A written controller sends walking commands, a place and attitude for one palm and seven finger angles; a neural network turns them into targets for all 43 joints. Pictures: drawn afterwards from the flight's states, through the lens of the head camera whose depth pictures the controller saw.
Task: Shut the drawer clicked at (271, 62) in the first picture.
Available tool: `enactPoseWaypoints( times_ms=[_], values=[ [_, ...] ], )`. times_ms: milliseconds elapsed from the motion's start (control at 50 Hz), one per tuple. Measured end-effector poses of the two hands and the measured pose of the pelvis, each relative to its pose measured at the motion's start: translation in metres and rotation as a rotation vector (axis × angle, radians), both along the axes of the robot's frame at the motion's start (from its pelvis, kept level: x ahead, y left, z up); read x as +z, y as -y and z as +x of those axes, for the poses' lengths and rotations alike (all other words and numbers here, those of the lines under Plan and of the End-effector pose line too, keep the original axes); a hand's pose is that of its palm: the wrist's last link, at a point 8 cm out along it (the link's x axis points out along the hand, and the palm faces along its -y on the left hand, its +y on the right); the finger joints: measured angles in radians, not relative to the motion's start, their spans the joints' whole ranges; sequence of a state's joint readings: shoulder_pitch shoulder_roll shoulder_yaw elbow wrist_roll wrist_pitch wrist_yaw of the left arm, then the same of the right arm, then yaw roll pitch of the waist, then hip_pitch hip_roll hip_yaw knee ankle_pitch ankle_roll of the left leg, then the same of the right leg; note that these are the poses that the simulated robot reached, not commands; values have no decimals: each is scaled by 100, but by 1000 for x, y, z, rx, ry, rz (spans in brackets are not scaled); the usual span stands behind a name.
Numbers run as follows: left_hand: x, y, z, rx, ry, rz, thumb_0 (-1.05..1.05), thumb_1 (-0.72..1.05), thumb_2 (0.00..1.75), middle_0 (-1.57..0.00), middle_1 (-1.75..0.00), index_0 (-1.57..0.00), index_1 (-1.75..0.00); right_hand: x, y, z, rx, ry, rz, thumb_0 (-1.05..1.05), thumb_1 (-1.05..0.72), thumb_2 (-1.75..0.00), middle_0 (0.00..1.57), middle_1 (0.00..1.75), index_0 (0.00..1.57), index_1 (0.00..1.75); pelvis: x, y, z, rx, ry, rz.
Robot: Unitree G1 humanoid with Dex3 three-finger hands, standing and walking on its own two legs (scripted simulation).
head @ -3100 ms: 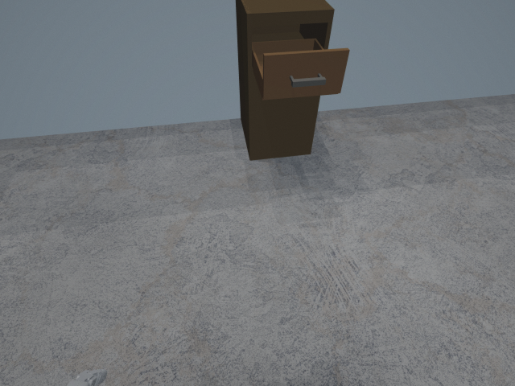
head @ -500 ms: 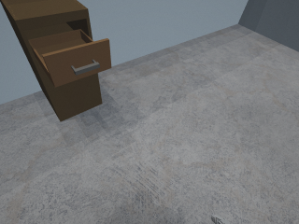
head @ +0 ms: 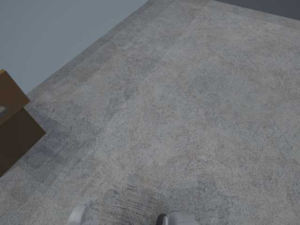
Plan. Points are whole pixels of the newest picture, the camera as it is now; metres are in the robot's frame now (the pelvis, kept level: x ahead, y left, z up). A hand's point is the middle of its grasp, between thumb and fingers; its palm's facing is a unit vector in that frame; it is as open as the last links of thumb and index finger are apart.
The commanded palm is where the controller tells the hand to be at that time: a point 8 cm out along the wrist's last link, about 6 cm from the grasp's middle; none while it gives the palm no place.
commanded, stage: walk to a spot facing it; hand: left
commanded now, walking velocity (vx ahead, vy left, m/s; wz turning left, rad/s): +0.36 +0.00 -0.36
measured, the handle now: out of the picture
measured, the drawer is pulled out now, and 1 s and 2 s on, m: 0.28 0.28 0.28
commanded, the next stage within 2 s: turn to face it in 0.72 s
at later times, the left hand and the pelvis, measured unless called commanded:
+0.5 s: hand (89, 222) +0.16 +0.17 -0.15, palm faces +0.01 -0.98 -0.19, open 7.3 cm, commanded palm none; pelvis +0.21 +0.00 +0.02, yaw -7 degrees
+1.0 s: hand (109, 119) +0.51 +0.15 -0.14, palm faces -0.27 -0.94 -0.20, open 7.4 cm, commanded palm none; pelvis +0.36 +0.00 +0.02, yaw -16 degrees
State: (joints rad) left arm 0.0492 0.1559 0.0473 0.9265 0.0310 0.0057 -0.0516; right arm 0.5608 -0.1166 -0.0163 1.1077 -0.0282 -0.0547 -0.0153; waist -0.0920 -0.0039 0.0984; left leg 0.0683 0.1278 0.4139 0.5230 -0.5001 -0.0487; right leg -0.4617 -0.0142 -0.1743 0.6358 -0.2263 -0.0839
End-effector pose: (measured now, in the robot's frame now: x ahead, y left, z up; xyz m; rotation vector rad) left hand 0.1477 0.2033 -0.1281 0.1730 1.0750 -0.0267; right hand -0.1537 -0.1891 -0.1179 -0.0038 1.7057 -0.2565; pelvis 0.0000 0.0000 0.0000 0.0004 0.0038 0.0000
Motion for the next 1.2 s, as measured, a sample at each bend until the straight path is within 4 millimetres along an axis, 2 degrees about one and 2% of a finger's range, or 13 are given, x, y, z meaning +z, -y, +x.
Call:
enactPoseWaypoints(
  times_ms=[80, 140, 220, 340, 440, 580, 660, 720, 820, 900, 980, 1080, 1200],
  values=[
    [-3, 13, 32, 18, 33, 12, 1, 91, 90, -20, -30, -20, -30, -14, 13, 56, -29, 38, 19, 1, -91, -89, 20, 30, 20, 30, -4, 17, 35, -33, 19, 3],
    [4, 12, 31, 39, -21, 40, 0, 91, 90, -20, -30, -20, -30, -16, 32, 130, -11, 183, -11, 1, -91, -89, 20, 30, 20, 30, 6, 22, 59, -55, 25, 2],
    [20, -9, 33, 76, -59, 117, -2, 94, 90, -20, -30, -20, -30, -9, 55, 234, 33, 396, -56, 1, -92, -89, 20, 30, 20, 30, 17, 25, 89, -77, 14, 4],
    [24, -24, 26, 111, -165, 144, -1, 93, 90, -20, -30, -20, -30, 8, 78, 348, 97, 569, -102, 1, -94, -89, 20, 30, 20, 30, 23, 21, 136, -105, 2, 0],
    [16, -22, 13, 152, -291, 110, 0, 92, 90, -20, -30, -20, -30, 17, 70, 425, 157, 619, -100, 1, -93, -89, 19, 30, 20, 30, 22, 12, 180, -119, 0, -9],
    [-5, -23, 14, 181, -504, 41, 0, 91, 90, -20, -30, -20, -30, 15, 33, 524, 211, 682, -103, 1, -92, -89, 20, 30, 20, 30, 7, -12, 251, -149, 6, -25],
    [-11, -33, 57, 120, -537, 30, 1, 91, 90, -20, -30, -20, -30, 16, 17, 530, 144, 685, -122, 1, -91, -89, 20, 30, 20, 30, 8, -22, 280, -207, 34, -12],
    [-10, -41, 114, 67, -473, 35, 1, 91, 90, -20, -30, -20, -30, 16, 11, 509, 59, 617, -135, 0, -91, -89, 20, 30, 20, 30, 15, -25, 298, -236, 42, -14],
    [-4, -44, 223, -20, -305, 52, 1, 91, 90, -20, -30, -20, -30, 24, 33, 479, -58, 525, -230, -4, -97, -89, 20, 30, 20, 30, 22, -25, 323, -289, 32, -18],
    [4, -31, 300, -87, -179, 69, 1, 91, 90, -20, -30, -20, -30, 20, 36, 449, -107, 408, -225, -3, -95, -89, 20, 30, 20, 30, 24, -18, 340, -307, 25, -19],
    [12, -4, 360, -150, -73, 86, 0, 91, 90, -19, -30, -19, -30, 8, 29, 420, -157, 293, -165, -1, -93, -89, 20, 30, 20, 30, 21, -3, 354, -285, 22, -12],
    [15, 35, 400, -170, 25, 84, 0, 91, 90, -19, -30, -20, -30, -16, 20, 399, -200, 161, -54, 0, -92, -89, 20, 30, 20, 30, 9, 19, 371, -245, 18, -2],
    [21, 43, 385, -95, 27, 49, 0, 91, 90, -20, -30, -20, -30, -18, 27, 436, -136, 183, -13, 1, -92, -89, 20, 30, 20, 30, 14, 19, 374, -161, 32, -2]
  ],
)
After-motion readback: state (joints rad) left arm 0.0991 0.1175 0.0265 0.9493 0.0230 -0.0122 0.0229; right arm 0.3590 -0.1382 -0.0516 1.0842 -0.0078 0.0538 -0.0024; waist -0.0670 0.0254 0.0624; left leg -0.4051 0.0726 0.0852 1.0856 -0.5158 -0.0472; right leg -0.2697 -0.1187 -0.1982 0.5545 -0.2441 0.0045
